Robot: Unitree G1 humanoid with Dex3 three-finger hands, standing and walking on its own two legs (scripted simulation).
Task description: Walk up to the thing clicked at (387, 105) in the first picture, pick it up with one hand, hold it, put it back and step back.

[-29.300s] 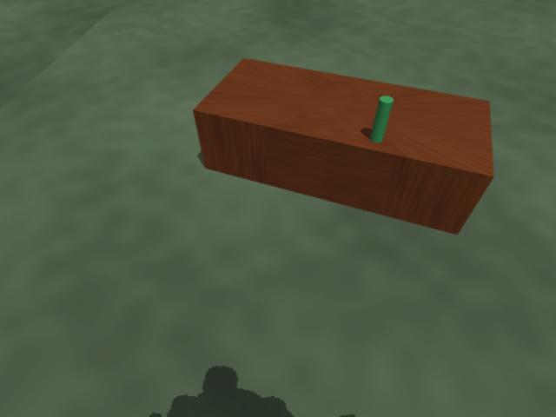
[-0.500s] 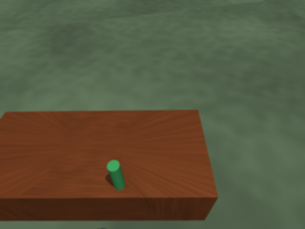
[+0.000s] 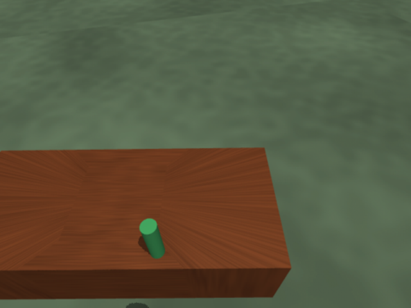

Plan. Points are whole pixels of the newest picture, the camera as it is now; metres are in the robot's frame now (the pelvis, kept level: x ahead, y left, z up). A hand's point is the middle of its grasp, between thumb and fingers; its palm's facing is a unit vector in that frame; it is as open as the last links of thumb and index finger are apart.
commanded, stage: stand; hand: left
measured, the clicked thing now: (153, 239) +0.42 +0.20 -0.33
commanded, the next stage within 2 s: none
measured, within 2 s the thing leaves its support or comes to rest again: neither
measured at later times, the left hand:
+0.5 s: hand out of the picture +0.07 +0.25 -0.16, palm faces -0.03 -0.94 -0.35, open 8.4 cm
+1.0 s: hand out of the picture +0.08 +0.24 -0.16, palm faces -0.02 -0.94 -0.35, open 7.4 cm
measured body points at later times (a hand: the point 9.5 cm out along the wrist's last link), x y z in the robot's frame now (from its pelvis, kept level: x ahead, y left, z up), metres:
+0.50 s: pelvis +0.00 -0.01 +0.00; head +0.01 -0.01 +0.45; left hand +0.07 +0.30 -0.13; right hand +0.07 -0.30 -0.14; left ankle +0.03 +0.13 -0.75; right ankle -0.03 -0.13 -0.75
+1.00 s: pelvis +0.01 -0.01 +0.00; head +0.02 -0.01 +0.45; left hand +0.08 +0.29 -0.13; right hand +0.08 -0.31 -0.14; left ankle +0.03 +0.13 -0.75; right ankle -0.03 -0.13 -0.75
